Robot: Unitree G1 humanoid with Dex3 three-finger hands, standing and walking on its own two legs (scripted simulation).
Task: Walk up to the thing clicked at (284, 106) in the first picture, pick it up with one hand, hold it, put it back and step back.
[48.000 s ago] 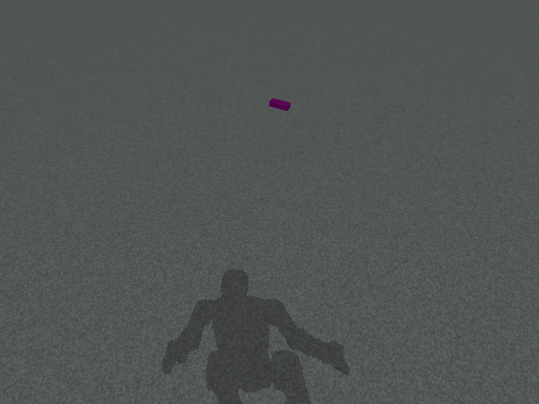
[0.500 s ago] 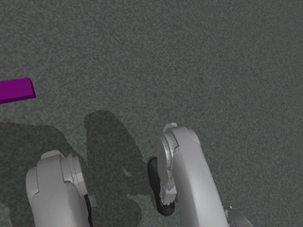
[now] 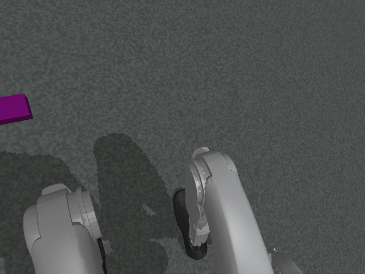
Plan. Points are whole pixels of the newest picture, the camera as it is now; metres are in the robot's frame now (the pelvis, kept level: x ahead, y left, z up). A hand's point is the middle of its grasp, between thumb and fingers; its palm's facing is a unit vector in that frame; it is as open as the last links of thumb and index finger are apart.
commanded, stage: rise first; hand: left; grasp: from above
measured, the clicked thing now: out of the picture +0.50 +0.33 -0.30
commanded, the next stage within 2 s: none
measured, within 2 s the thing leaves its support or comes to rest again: neither
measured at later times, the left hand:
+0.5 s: hand out of the picture +0.46 +0.37 -0.18, palm faces -0.43 -0.11 -0.90, open 14.2 cm
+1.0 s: hand out of the picture +0.46 +0.37 -0.17, palm faces -0.44 -0.10 -0.89, open 14.2 cm
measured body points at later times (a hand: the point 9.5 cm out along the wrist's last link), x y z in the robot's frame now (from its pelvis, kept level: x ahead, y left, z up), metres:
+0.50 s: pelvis +0.00 +0.00 +0.00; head +0.25 +0.11 +0.36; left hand +0.47 +0.37 -0.13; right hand +0.05 -0.27 -0.08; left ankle +0.07 +0.13 -0.28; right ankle +0.12 -0.15 -0.28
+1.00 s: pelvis +0.00 +0.00 +0.00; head +0.25 +0.11 +0.36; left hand +0.48 +0.37 -0.12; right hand +0.05 -0.27 -0.07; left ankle +0.07 +0.13 -0.28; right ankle +0.12 -0.15 -0.28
